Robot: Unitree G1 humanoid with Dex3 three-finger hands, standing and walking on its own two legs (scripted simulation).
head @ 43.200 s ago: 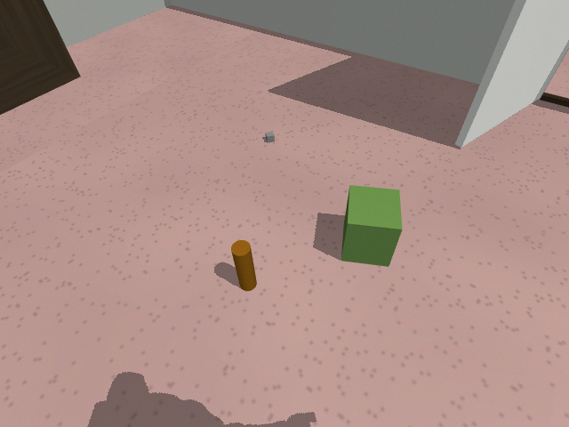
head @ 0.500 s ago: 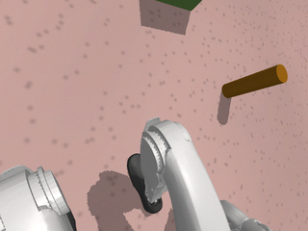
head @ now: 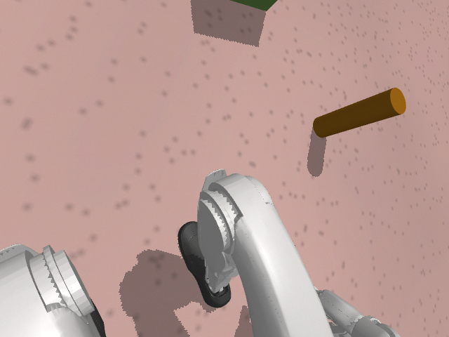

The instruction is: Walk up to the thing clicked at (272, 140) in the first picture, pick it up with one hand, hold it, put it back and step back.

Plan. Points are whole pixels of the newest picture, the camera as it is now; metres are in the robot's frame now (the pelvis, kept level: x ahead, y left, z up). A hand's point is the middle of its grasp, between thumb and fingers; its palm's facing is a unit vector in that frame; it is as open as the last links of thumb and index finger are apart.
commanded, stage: close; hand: left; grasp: from above
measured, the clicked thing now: out of the picture +0.44 +0.35 -0.28
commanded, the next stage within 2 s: settle in 1.24 s
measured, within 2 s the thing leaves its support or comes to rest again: leaves its support in 1.62 s
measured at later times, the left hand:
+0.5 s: hand out of the picture +0.42 +0.34 -0.25, palm faces -0.45 -0.17 -0.88, open 9.8 cm
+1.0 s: hand out of the picture +0.43 +0.34 -0.25, palm faces -0.43 -0.19 -0.88, open 7.1 cm
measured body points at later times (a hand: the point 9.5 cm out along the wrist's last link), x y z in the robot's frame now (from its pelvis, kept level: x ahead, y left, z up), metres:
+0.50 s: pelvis +0.00 +0.00 +0.00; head +0.27 +0.14 +0.33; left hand +0.44 +0.34 -0.20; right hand +0.06 -0.25 -0.05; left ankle +0.06 +0.13 -0.26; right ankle +0.12 -0.13 -0.26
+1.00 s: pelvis +0.00 +0.00 +0.01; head +0.28 +0.13 +0.33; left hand +0.45 +0.35 -0.19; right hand +0.05 -0.26 -0.04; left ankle +0.06 +0.13 -0.26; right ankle +0.12 -0.13 -0.26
